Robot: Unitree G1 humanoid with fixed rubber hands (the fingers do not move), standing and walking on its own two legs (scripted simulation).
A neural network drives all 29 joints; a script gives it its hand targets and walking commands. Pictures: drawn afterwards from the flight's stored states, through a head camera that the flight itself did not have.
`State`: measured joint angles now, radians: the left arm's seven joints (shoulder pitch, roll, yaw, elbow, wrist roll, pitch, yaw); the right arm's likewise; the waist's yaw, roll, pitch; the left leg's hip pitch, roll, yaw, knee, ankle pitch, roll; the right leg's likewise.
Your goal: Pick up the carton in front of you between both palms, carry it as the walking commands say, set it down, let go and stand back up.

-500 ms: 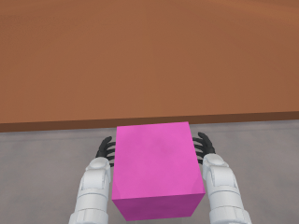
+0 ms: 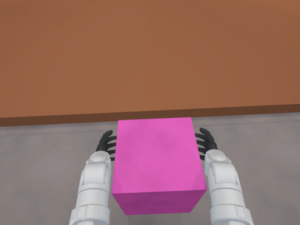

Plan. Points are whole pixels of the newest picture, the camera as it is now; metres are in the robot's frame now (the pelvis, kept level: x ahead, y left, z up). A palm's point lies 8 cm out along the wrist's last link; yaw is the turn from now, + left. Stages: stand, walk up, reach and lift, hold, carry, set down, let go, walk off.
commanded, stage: reach and lift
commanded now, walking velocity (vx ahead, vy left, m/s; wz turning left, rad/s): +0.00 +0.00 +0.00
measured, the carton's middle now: (156, 169) +0.29 -0.01 -0.05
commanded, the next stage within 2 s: hold in 0.48 s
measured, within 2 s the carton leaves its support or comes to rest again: neither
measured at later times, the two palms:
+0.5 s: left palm (101, 151) +0.30 +0.15 +0.04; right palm (211, 152) +0.29 -0.15 +0.04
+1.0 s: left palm (97, 156) +0.28 +0.15 +0.05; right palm (213, 156) +0.28 -0.15 +0.05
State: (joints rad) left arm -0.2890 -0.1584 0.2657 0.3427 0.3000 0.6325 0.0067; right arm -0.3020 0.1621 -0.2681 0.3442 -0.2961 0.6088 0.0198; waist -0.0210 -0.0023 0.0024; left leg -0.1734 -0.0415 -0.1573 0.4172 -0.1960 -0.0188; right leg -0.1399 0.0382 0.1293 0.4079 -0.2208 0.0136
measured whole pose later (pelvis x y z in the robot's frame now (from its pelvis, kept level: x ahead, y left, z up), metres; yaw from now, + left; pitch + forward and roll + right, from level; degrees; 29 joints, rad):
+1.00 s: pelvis -0.01 +0.00 +0.00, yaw -1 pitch -8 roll +0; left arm -0.30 -0.16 0.24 0.26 0.31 0.78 0.00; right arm -0.30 0.16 -0.25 0.26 -0.28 0.74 0.02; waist 0.00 0.01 0.03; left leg -0.07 -0.03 -0.14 0.39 -0.18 -0.01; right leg -0.04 0.04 0.13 0.37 -0.20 0.01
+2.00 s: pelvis +0.34 -0.08 -0.01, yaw -1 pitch +5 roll +0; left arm -0.10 -0.13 0.08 -0.41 0.06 1.24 0.13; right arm -0.12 0.13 -0.11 -0.43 -0.04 1.25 -0.15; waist 0.00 0.02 -0.13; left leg -0.38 0.10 0.09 1.06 -0.47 -0.02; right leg -0.39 -0.06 -0.27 0.54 -0.24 -0.07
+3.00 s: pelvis +0.86 -0.06 -0.01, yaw -3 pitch +8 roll +0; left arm -0.71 -0.07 0.31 -0.19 0.00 1.21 0.18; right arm -0.73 0.10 -0.32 -0.21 -0.02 1.22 -0.17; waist 0.02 0.00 0.06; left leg -0.30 0.00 0.07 0.55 -0.36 0.02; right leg -0.43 -0.01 -0.17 0.57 -0.25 -0.07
